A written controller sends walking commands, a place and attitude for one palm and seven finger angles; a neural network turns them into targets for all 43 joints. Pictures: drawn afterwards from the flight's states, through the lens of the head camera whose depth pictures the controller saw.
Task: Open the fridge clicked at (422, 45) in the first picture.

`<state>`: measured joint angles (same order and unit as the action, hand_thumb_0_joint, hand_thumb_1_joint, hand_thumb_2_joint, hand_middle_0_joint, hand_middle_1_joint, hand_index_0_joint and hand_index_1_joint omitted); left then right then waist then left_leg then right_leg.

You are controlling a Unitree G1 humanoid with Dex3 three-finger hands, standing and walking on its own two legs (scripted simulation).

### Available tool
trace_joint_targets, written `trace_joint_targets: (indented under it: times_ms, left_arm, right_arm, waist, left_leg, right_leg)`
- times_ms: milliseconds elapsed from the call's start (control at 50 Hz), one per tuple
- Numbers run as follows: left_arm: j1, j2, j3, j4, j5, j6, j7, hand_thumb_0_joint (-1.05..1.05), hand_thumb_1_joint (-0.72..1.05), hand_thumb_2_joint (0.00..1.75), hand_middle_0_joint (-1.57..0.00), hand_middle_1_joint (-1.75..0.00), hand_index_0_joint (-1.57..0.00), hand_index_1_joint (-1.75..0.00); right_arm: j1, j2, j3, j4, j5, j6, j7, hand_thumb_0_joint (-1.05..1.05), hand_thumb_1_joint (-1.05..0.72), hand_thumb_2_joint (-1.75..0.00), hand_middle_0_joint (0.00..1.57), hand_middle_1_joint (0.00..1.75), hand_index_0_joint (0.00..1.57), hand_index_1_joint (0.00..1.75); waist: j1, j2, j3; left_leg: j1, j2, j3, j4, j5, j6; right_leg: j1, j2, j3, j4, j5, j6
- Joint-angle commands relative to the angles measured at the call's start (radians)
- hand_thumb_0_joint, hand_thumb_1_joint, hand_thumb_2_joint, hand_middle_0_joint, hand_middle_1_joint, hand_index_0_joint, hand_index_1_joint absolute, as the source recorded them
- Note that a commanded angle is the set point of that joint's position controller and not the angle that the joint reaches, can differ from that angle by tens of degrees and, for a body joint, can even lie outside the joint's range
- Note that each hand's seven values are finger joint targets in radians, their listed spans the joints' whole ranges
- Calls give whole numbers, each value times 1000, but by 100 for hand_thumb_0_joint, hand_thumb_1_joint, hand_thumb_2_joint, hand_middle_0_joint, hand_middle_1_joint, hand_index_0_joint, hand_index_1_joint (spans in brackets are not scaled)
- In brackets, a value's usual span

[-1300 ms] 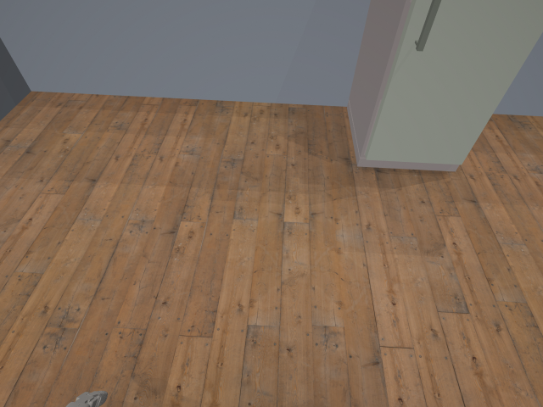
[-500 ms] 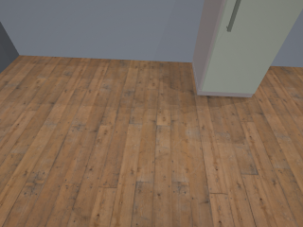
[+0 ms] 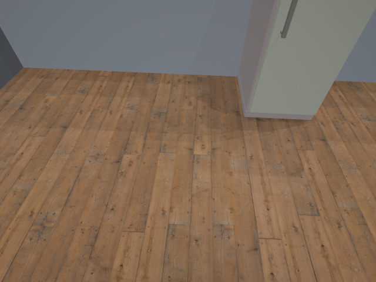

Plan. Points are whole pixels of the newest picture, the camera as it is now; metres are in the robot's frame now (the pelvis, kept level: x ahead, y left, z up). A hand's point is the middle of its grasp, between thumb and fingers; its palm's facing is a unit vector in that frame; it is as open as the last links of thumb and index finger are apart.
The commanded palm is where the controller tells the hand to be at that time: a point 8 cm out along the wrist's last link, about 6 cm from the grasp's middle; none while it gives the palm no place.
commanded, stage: look at it before walking up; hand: left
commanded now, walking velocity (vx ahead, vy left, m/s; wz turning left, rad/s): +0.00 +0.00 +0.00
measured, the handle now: out of the picture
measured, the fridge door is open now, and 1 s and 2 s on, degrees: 0 0 0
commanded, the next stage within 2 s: walk to a spot facing it in 0.14 s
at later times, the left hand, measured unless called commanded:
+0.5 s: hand out of the picture +0.07 +0.22 -0.17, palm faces -0.09 -0.95 -0.30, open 7.4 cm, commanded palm none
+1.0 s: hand out of the picture +0.09 +0.17 -0.16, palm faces -0.23 -0.95 -0.23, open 7.4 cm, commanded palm none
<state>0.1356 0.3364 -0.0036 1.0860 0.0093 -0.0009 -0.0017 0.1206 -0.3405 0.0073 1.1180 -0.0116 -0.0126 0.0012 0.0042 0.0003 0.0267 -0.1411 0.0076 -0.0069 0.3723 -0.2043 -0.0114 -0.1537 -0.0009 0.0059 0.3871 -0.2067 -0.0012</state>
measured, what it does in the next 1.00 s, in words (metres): lifts its left foot, turning right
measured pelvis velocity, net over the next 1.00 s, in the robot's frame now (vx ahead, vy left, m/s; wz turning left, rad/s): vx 0.01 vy -0.02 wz -0.35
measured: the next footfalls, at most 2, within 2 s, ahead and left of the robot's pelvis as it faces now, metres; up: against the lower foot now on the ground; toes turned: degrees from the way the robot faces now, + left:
left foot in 1.10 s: +0.11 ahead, +0.10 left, +0.00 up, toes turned -24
right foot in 1.58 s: +0.22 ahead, -0.26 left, +0.00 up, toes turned -49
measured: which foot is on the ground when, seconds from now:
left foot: down 0.00-0.60, up 0.62-1.00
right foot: down 0.00-1.00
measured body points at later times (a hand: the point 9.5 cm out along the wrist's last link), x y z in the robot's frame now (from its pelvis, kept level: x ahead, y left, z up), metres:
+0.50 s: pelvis +0.00 +0.00 -0.01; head +0.02 -0.01 +0.44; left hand +0.08 +0.27 -0.15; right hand +0.07 -0.28 -0.15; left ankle +0.00 +0.13 -0.75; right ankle +0.00 -0.12 -0.74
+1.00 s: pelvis +0.01 -0.02 +0.00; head +0.03 -0.03 +0.45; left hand +0.10 +0.22 -0.14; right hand +0.01 -0.30 -0.14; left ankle +0.04 +0.13 -0.70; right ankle -0.01 -0.11 -0.75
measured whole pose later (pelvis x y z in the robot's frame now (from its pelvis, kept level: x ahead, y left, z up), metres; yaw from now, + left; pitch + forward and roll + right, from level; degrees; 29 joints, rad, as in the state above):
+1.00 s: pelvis +0.01 -0.02 +0.00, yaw -20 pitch +2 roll +1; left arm 0.33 0.20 0.06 0.95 0.02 0.00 -0.01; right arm 0.18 -0.25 -0.06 0.96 -0.02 0.02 0.00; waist 0.05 0.00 -0.01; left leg -0.40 0.04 0.00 0.82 -0.38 -0.06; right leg -0.25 0.10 0.15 0.39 -0.17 -0.07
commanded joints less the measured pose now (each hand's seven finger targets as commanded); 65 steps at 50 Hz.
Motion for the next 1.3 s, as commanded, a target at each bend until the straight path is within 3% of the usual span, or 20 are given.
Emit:
trace_joint_targets:
  times_ms: [0, 240, 320, 380, 440, 480, 520, 560, 580, 600, 640, 680, 920, 980, 1040, 1060, 1080, 1100, 1180, 1280]
  left_arm:
    - [-41, 212, 38, -64, 2, -26, 12, 0, 90, 90, -20, -30, -20, -30]
    - [-42, 217, 39, -63, 2, -26, 12, 0, 90, 90, -20, -30, -20, -30]
    - [21, 103, 28, -79, 2, 14, 17, 0, 90, 90, -20, -30, -20, -30]
    - [40, 103, 43, -121, 7, 32, 14, 0, 90, 90, -20, -30, -20, -30]
    - [51, 80, 54, -167, 10, 42, 4, 0, 90, 90, -20, -30, -20, -30]
    - [69, 49, 60, -190, 9, 46, 0, 0, 90, 90, -20, -30, -20, -30]
    - [88, 33, 72, -212, 8, 50, -5, 0, 90, 90, -20, -30, -20, -30]
    - [214, 34, 85, -186, 14, 34, -11, 0, 90, 90, -20, -30, -20, -30]
    - [239, 135, 103, -189, 27, 16, 0, 0, 90, 90, -20, -30, -20, -30]
    - [246, 175, 104, -199, 15, 15, 11, 0, 90, 90, -20, -30, -20, -30]
    - [158, 134, 105, -228, 13, 21, 19, 0, 90, 90, -20, -30, -20, -30]
    - [97, 89, 96, -247, 8, 15, 19, 0, 90, 90, -20, -30, -20, -30]
    - [241, 70, 112, -187, 16, -19, 1, 0, 90, 90, -20, -30, -20, -30]
    - [209, 85, 116, -197, 19, -15, -1, 0, 90, 90, -20, -30, -20, -30]
    - [116, 78, 119, -230, 11, -7, -3, 0, 90, 90, -20, -30, -20, -30]
    - [96, 31, 108, -249, 9, -7, -10, 0, 90, 90, -20, -30, -20, -30]
    - [111, -39, 98, -262, 1, -10, -24, 0, 90, 90, -20, -30, -20, -30]
    - [39, -12, 109, -306, 10, -20, -31, 0, 90, 90, -20, -30, -20, -30]
    - [97, -25, 117, -223, 29, 5, -59, 0, 90, 90, -20, -30, -20, -30]
    - [43, -69, 98, -230, 28, 19, -59, 0, 90, 90, -20, -30, -20, -30]
  right_arm:
    - [-50, -206, -41, -67, 5, -23, -13, 0, -90, -90, 20, 30, 20, 30]
    - [-58, -213, -43, -68, 4, -22, -16, 0, -90, -90, 20, 30, 20, 30]
    - [21, -89, -31, -78, 1, 2, -26, 0, -90, -90, 20, 30, 20, 30]
    - [41, -104, -53, -122, 0, 18, -33, 0, -90, -90, 20, 30, 20, 30]
    - [34, -124, -73, -170, -3, 21, -36, 0, -90, -90, 20, 30, 20, 30]
    - [20, -129, -86, -191, -3, 15, -34, 0, -90, -90, 20, 30, 20, 30]
    - [-11, -120, -92, -215, -9, 13, -34, 0, -90, -90, 20, 30, 20, 30]
    - [-46, -111, -97, -233, -9, 20, -32, 0, -90, -90, 20, 30, 20, 30]
    - [-7, -43, -88, -251, 0, 32, -26, 0, -90, -90, 20, 30, 20, 30]
    - [-38, -9, -80, -287, 4, 36, -25, 0, -90, -90, 20, 30, 20, 30]
    - [-54, -23, -89, -272, 4, 41, -25, 0, -90, -90, 20, 30, 20, 30]
    - [-3, -17, -90, -239, -3, 37, -19, 0, -90, -90, 20, 30, 20, 30]
    - [-37, 14, -82, -279, -8, -3, -4, 0, -90, -90, 20, 30, 20, 30]
    - [-11, 24, -81, -286, 1, -14, -5, 0, -90, -90, 20, 30, 20, 30]
    - [145, 12, -82, -251, 7, -32, -18, 0, -90, -90, 20, 30, 20, 30]
    - [239, -43, -91, -223, 5, -40, -31, 0, -90, -90, 20, 30, 20, 30]
    - [294, -146, -114, -221, -5, -37, -34, 0, -90, -90, 20, 30, 20, 30]
    - [297, -175, -115, -235, -7, -37, -36, 0, -90, -90, 20, 30, 20, 30]
    - [181, -6, -58, -238, -6, -59, -32, 0, -90, -90, 20, 30, 20, 30]
    - [307, 28, -51, -177, -4, -79, -40, 0, -90, -90, 20, 30, 20, 30]
  waist:
    - [-3, 5, -56]
    - [-3, 3, -59]
    - [-11, -12, -57]
    - [-14, 15, -43]
    - [-13, 91, -34]
    - [-4, 195, -42]
    - [19, 177, -23]
    - [79, 76, -56]
    - [72, -252, -50]
    - [74, -332, -23]
    - [44, -188, 16]
    - [7, -104, -25]
    - [62, -138, -38]
    - [49, -154, -31]
    - [-36, -126, -49]
    - [-80, 16, -80]
    - [-101, 318, -89]
    - [-103, 237, 16]
    - [3, 139, 113]
    - [-13, 116, 96]
  left_leg:
    - [9, 111, -88, -61, 115, 39]
    - [41, 117, -75, -59, 144, 36]
    - [40, 129, -7, 23, 182, 14]
    - [23, 156, -3, 52, 142, 26]
    - [-5, 232, -47, 24, 115, 71]
    - [1, 337, -90, -5, 254, 150]
    - [-78, 374, -65, 33, 337, 174]
    - [-148, 273, 69, 277, 235, 69]
    - [-325, 114, 158, 547, -118, -23]
    - [-416, 30, 73, 711, -397, -43]
    - [-427, 60, -43, 812, -287, -30]
    - [-393, 77, -32, 784, -169, -44]
    - [-404, 46, 11, 453, -186, -52]
    - [-278, 13, 19, 322, -213, -35]
    - [67, -2, 21, 50, -97, -16]
    - [281, 105, -63, -47, -183, 4]
    - [368, 365, -385, -181, -447, 69]
    - [217, 511, -498, -251, -523, 154]
    - [-8, 299, -138, -239, -198, 41]
    - [120, 281, 36, -159, 243, 65]
  right_leg:
    - [6, -120, 102, -64, 111, -29]
    - [2, -115, 110, -62, 161, -31]
    - [-55, -102, 127, 25, 275, -20]
    - [-128, -72, 134, 107, 259, -22]
    - [-203, -16, 88, 257, 149, -5]
    - [-256, 10, 16, 455, -187, 13]
    - [-199, -38, 20, 477, -298, 11]
    - [-27, -42, -7, 198, -42, 10]
    - [34, -213, 287, -11, 202, -42]
    - [-46, -375, 541, -104, 348, -162]
    - [-123, -307, 532, -137, 47, -201]
    - [-97, -230, 404, -97, 102, -166]
    - [33, -173, 491, -173, -232, -204]
    - [-54, -155, 500, -157, -216, -198]
    - [-277, -66, 441, -42, -239, -137]
    - [-447, 10, 353, 97, -291, -90]
    - [-631, 125, 170, 380, -367, -37]
    - [-668, 41, 66, 540, -345, -2]
    - [-573, -34, 40, 779, -33, 23]
    - [-656, -59, -11, 822, 33, 39]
